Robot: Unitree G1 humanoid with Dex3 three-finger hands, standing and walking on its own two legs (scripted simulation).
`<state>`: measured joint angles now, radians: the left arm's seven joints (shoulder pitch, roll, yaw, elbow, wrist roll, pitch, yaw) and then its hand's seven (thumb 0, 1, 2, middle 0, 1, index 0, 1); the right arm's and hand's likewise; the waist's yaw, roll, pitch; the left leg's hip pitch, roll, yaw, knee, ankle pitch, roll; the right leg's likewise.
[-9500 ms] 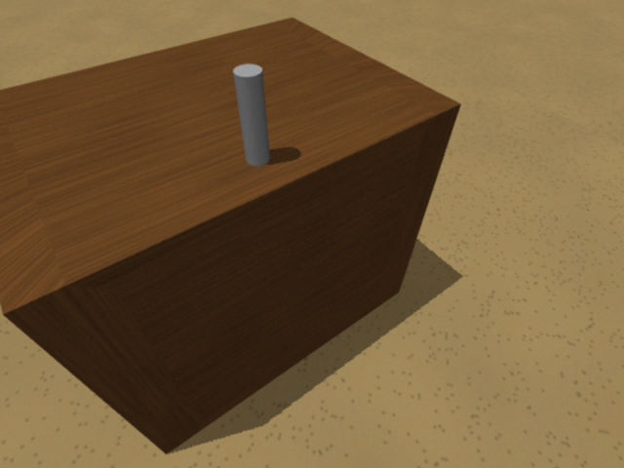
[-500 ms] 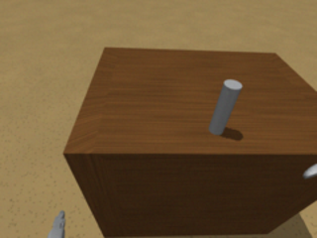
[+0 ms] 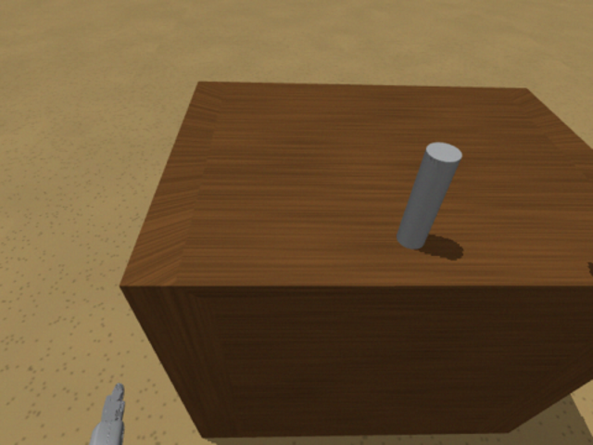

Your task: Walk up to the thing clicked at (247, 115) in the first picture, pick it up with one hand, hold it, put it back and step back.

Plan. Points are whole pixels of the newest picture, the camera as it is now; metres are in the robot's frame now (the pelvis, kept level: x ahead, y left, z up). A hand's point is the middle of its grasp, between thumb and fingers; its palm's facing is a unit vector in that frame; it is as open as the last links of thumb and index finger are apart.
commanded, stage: go down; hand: right
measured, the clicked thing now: (425, 200) +0.45 -0.19 +0.12
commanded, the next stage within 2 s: approach in 1.76 s
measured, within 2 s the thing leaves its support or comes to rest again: neither
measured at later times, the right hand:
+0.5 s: hand out of the picture +0.34 -0.36 +0.21, palm faces +0.14 +0.99 -0.02, open 17.5 cm
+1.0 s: hand out of the picture +0.36 -0.38 +0.21, palm faces +0.15 +0.99 +0.00, open 17.5 cm
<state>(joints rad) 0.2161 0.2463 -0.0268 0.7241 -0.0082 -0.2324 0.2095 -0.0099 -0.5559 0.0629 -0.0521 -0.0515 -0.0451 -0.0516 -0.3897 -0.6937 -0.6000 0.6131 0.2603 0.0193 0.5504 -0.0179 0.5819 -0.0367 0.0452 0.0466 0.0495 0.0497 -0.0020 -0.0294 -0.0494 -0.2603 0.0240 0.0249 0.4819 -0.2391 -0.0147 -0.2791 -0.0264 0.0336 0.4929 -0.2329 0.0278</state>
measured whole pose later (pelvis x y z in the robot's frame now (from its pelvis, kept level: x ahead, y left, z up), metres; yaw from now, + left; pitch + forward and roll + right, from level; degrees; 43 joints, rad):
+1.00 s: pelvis +0.01 +0.00 -0.01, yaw +0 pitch +6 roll +1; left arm 0.22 0.27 -0.07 0.68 -0.02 -0.21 0.24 -0.01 -0.55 0.07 -0.05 -0.05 -0.05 -0.05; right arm -0.62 -0.87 -0.61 0.95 0.23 0.07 0.64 -0.02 0.54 -0.05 0.05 0.05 0.05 0.05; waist 0.04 -0.01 -0.08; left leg -0.37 0.02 0.03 0.54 -0.27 -0.02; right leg -0.40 -0.03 0.04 0.58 -0.28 0.02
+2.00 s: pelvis +0.01 -0.01 -0.01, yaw +0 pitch +7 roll +1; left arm 0.24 0.26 -0.07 0.63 -0.02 -0.20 0.23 -0.01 -0.55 0.06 -0.06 -0.05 -0.05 -0.05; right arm -0.66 -0.88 -0.59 0.95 0.22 0.09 0.62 -0.02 0.48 -0.04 0.07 0.04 0.06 0.04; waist 0.05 -0.01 -0.10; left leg -0.40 0.02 0.02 0.57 -0.29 -0.02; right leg -0.44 -0.03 0.04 0.63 -0.31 0.02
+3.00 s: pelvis +0.00 +0.00 -0.03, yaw +2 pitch +10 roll +0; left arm 0.30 0.23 0.04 0.40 -0.03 -0.10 0.06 -0.01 -0.52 0.04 -0.06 -0.06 -0.07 -0.05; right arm -0.64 -0.39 -0.37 0.83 0.16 -0.16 0.17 -0.02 0.50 -0.06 0.04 0.05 0.04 0.05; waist 0.08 0.00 -0.10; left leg -0.58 0.01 -0.01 0.77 -0.36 -0.02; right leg -0.59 -0.04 0.01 0.79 -0.36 0.03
